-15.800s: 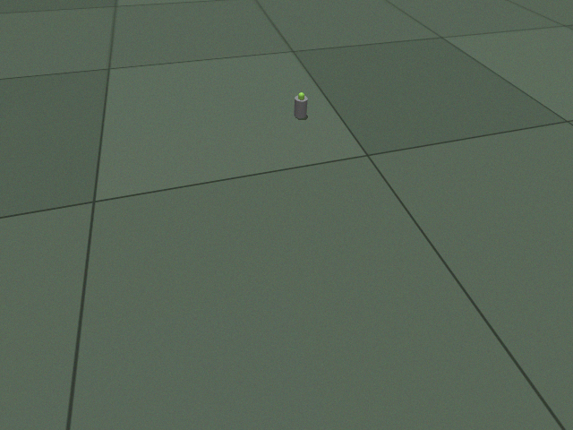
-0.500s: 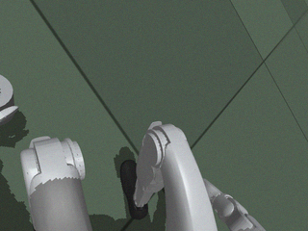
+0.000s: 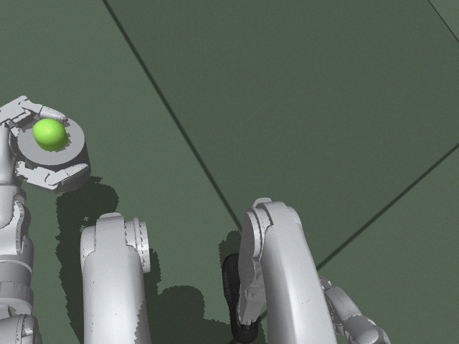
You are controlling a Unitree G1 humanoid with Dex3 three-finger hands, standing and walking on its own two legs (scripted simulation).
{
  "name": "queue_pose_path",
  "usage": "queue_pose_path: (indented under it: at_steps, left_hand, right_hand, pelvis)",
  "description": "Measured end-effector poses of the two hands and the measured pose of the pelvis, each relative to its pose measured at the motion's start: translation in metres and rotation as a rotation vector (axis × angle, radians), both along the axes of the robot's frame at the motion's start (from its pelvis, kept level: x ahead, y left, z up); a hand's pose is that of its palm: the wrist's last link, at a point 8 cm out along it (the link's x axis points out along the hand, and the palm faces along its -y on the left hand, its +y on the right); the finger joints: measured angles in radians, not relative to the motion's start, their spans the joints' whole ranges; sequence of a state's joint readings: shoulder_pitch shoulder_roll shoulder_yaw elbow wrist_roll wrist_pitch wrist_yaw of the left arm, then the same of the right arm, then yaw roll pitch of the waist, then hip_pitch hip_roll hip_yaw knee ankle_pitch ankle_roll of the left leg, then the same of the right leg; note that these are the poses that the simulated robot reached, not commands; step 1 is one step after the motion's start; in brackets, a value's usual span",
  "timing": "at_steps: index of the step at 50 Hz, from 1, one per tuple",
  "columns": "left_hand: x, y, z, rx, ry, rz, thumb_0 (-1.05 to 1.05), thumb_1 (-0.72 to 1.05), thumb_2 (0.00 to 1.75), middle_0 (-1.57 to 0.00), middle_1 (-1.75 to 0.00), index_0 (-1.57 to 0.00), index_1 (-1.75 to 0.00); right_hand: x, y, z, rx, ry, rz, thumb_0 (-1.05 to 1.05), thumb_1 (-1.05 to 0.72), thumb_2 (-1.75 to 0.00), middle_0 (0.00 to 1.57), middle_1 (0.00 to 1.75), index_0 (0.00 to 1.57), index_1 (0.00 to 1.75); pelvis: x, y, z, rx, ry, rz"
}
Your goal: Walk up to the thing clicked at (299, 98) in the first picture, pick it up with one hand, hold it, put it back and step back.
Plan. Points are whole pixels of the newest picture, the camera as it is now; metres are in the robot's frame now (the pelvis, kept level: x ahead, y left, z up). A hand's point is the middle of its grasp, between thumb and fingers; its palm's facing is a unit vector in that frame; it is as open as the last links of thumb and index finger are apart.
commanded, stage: settle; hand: left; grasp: from the side
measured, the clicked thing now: (57, 151) +0.43 +0.25 -0.09
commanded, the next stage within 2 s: lift in 0.76 s
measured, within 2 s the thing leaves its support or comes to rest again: neither
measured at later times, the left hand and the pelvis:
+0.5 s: hand (52, 127) +0.44 +0.24 -0.02, palm faces +0.14 -0.99 -0.06, open 9.7 cm; pelvis +0.01 -0.01 +0.03, yaw +3 degrees
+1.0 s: hand (43, 120) +0.43 +0.24 +0.01, palm faces +0.14 -0.99 -0.04, open 9.8 cm; pelvis +0.01 -0.01 +0.04, yaw +4 degrees
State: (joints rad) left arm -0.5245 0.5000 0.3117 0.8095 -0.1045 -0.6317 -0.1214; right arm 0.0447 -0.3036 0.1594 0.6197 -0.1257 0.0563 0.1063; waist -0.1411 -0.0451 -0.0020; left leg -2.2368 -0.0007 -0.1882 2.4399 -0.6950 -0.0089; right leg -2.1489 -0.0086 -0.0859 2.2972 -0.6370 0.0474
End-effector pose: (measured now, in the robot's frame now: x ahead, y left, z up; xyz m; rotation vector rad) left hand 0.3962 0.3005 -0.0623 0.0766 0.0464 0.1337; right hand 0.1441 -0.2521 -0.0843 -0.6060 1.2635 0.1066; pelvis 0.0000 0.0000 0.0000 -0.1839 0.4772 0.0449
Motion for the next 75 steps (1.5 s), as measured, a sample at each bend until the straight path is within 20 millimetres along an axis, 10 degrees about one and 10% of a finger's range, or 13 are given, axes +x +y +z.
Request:
queue_pose_path:
  at_steps: [53, 75]
  left_hand:
    - [0.006, -0.010, 0.084, -0.037, 0.020, 0.003, 0.02, -0.51, 1.06, -0.64, -0.98, -0.86, -1.10]
    - [-0.019, -0.015, 0.189, -0.030, 0.020, 0.000, 0.02, -0.52, 1.07, -0.64, -0.98, -0.87, -1.10]
  right_hand:
    - [0.003, -0.015, 0.025, 0.067, -0.095, -0.143, 0.01, -0.94, -0.90, 0.20, 0.30, 0.20, 0.30]
    - [0.036, -0.002, 0.099, 0.129, -0.226, -0.185, 0.01, -0.93, -0.90, 0.20, 0.30, 0.20, 0.30]
  pelvis:
    - [0.006, -0.012, 0.047, 0.085, 0.082, 0.031]
    - [0.014, -0.010, 0.123, 0.095, 0.087, 0.041]
